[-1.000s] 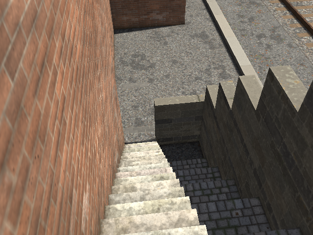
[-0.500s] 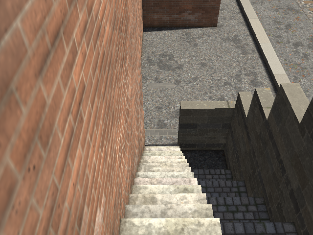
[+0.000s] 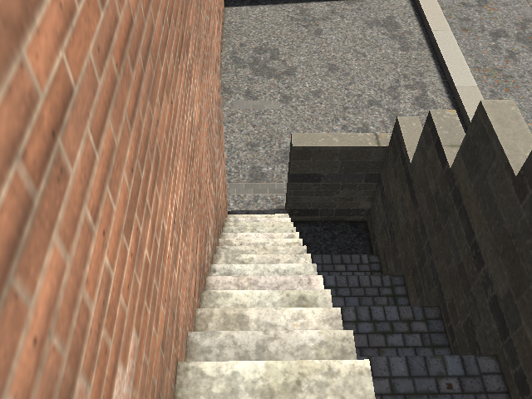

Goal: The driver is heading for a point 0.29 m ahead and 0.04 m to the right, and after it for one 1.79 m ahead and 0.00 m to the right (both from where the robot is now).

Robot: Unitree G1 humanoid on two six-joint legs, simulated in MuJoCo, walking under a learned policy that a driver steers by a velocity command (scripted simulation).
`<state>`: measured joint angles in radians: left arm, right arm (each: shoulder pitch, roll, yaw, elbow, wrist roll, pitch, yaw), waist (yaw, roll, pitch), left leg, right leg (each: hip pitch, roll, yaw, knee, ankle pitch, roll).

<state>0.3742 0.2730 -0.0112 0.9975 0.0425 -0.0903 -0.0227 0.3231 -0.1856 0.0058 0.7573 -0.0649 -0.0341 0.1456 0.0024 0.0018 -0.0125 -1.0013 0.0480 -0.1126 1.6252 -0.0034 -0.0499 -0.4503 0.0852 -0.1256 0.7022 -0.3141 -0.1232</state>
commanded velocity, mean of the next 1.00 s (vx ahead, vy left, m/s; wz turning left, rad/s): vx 0.03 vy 0.00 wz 0.00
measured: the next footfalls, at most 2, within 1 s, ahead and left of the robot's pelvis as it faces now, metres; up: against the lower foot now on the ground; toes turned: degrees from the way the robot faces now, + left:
left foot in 0.08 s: +0.04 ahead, +0.16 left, +0.00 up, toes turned -1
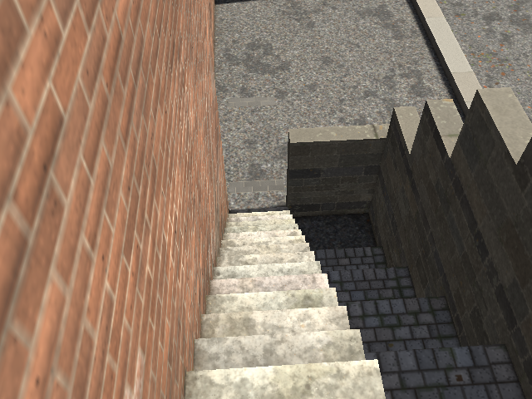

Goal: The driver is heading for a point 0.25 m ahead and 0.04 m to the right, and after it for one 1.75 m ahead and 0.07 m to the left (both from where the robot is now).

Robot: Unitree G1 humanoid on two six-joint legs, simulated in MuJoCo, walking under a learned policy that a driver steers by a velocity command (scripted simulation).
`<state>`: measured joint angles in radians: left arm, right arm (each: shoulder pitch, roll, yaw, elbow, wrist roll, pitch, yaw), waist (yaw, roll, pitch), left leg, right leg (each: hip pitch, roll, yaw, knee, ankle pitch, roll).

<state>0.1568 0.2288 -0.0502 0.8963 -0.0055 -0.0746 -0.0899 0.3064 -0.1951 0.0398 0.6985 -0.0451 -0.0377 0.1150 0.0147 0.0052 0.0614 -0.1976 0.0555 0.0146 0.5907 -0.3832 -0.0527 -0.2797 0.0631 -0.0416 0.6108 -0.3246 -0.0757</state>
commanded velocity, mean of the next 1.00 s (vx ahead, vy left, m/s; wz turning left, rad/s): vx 0.36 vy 0.00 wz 0.00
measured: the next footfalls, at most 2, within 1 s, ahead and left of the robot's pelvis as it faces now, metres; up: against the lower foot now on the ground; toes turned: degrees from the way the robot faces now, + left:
left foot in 0.70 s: +0.25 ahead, +0.11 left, -0.22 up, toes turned +1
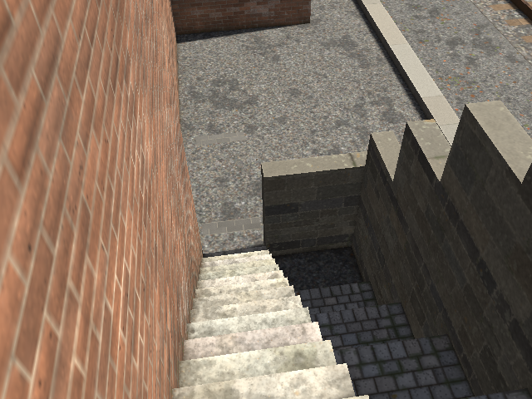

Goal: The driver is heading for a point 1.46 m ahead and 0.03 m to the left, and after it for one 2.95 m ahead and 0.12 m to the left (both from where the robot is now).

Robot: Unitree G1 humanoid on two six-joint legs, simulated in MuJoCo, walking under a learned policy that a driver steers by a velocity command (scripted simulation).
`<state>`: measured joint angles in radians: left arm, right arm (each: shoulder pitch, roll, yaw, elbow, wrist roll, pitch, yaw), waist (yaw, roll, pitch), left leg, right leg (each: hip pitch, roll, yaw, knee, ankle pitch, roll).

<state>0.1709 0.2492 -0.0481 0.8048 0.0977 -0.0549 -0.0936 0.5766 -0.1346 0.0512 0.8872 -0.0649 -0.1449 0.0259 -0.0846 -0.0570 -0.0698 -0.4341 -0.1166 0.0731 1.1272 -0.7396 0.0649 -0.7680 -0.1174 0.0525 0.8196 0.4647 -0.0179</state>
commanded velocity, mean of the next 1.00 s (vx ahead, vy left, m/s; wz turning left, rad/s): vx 0.45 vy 0.00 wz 0.00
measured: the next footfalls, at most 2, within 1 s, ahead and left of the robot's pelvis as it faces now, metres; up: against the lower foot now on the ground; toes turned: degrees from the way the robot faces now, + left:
right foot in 0.12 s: +0.19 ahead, -0.14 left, -0.21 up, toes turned -3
left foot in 0.68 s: +0.40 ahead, +0.08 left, -0.43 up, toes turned +4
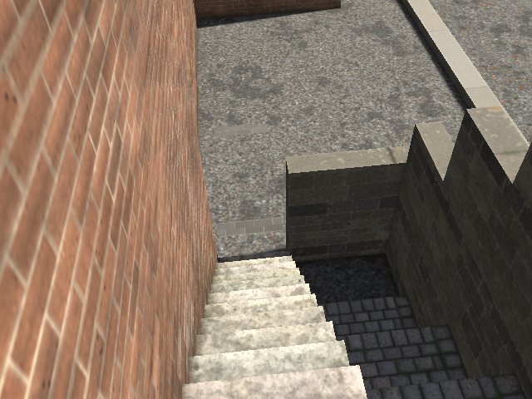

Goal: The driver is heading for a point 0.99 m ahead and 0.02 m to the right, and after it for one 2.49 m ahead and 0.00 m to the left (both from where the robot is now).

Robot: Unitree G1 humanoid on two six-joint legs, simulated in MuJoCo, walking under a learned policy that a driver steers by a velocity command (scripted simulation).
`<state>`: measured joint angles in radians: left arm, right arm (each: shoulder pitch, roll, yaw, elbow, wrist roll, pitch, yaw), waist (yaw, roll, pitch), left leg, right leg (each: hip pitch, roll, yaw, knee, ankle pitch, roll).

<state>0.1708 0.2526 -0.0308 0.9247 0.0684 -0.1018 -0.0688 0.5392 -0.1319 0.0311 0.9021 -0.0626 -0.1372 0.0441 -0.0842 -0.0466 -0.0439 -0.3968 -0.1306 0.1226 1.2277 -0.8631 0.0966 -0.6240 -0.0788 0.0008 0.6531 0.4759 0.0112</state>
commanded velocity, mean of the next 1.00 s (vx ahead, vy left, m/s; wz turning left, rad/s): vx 0.14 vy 0.00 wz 0.00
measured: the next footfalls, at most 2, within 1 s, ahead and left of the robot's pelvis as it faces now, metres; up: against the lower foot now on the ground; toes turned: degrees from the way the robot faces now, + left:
right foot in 0.06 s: +0.16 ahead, -0.09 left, -0.22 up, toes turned -4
left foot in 0.36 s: +0.15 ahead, +0.14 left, -0.22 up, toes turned +0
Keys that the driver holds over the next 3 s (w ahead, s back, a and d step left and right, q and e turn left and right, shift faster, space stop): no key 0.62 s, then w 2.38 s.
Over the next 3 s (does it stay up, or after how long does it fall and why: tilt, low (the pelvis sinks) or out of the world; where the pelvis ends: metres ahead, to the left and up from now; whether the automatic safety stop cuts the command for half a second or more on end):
stays up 1.18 0.04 -1.12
